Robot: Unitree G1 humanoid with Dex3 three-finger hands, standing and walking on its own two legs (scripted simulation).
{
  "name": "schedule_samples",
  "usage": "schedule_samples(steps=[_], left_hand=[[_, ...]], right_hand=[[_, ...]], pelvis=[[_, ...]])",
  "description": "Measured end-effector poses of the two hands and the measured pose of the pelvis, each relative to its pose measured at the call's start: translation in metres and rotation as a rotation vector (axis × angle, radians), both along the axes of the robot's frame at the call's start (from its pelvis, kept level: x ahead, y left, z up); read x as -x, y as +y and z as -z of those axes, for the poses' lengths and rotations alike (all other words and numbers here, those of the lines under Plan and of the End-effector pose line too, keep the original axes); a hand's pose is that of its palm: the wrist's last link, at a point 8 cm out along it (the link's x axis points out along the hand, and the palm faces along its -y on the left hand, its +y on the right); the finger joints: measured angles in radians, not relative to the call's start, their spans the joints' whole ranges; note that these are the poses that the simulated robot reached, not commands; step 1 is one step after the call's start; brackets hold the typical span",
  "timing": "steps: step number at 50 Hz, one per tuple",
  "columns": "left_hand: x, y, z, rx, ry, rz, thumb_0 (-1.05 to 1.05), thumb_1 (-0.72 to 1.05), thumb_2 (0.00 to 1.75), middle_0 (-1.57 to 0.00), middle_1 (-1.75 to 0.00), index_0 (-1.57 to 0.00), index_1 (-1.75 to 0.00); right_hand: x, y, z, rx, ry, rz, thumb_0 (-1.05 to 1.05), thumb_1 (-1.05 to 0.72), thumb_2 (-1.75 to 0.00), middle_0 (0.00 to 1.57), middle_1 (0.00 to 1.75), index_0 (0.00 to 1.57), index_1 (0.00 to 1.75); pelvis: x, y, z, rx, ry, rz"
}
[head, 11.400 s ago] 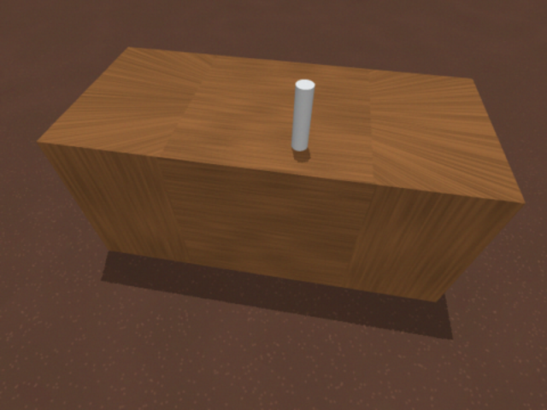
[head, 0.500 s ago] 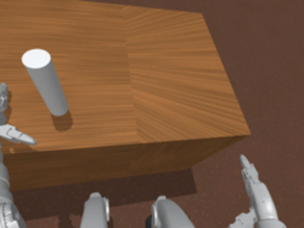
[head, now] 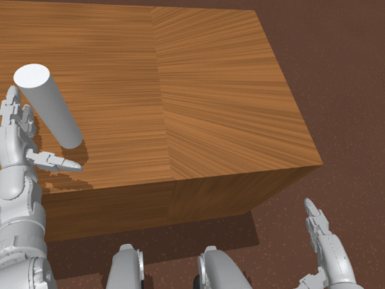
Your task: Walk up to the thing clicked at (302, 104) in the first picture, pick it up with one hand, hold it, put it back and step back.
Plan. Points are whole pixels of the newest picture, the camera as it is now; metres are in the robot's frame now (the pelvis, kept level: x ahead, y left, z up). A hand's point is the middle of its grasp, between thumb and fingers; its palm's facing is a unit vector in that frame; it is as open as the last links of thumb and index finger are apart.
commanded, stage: rest palm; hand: left
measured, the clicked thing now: (55, 113) +0.45 +0.23 +0.04
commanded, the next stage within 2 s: close in 0.02 s
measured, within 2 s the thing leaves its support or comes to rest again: leaves its support in 1.48 s
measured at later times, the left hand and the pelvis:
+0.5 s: hand (64, 125) +0.45 +0.22 +0.01, palm faces +0.21 -0.98 +0.01, open 15.0 cm; pelvis +0.01 +0.01 +0.01, yaw -1 degrees
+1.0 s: hand (66, 121) +0.45 +0.22 +0.02, palm faces +0.22 -0.98 +0.00, open 7.0 cm; pelvis +0.01 +0.00 +0.01, yaw +0 degrees
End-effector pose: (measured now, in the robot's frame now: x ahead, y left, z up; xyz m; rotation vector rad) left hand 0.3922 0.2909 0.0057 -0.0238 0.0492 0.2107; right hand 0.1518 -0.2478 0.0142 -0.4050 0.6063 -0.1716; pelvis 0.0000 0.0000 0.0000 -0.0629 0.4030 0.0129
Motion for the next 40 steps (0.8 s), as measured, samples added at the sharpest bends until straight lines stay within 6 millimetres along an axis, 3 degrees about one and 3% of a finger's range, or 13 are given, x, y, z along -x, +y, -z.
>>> schedule_samples(steps=[10, 21, 34, 40], left_hand=[[-0.014, -0.017, 0.002, -0.003, -0.010, 0.015, -0.01, -0.54, 0.01, -0.10, -0.03, -0.10, -0.02], [-0.024, -0.020, -0.011, -0.014, -0.024, -0.006, -0.01, -0.52, 0.11, -0.38, -0.23, -0.38, -0.23], [-0.006, -0.016, -0.004, -0.020, -0.017, -0.029, -0.01, -0.34, 0.33, -0.67, -0.51, -0.68, -0.50], [-0.010, -0.019, -0.006, -0.031, -0.023, -0.023, -0.01, -0.21, 0.46, -0.79, -0.64, -0.81, -0.64]], right_hand=[[0.004, -0.006, -0.005, 0.027, 0.030, 0.021, -0.01, 0.53, -0.05, 0.06, 0.05, 0.06, 0.05], [-0.002, -0.001, -0.006, 0.004, 0.038, 0.040, -0.01, 0.51, -0.05, 0.06, 0.05, 0.06, 0.05], [-0.006, -0.002, -0.008, 0.001, 0.054, 0.030, -0.01, 0.51, -0.05, 0.06, 0.05, 0.06, 0.05], [-0.010, -0.003, -0.011, 0.011, 0.040, 0.016, -0.01, 0.51, -0.05, 0.06, 0.05, 0.06, 0.05]], pelvis=[[-0.003, 0.000, -0.001, 0.003, 0.004, 0.001], [-0.009, 0.005, -0.005, 0.004, 0.001, 0.008], [-0.011, 0.004, -0.007, -0.001, -0.009, 0.006], [-0.009, 0.002, -0.007, -0.002, -0.010, 0.001]])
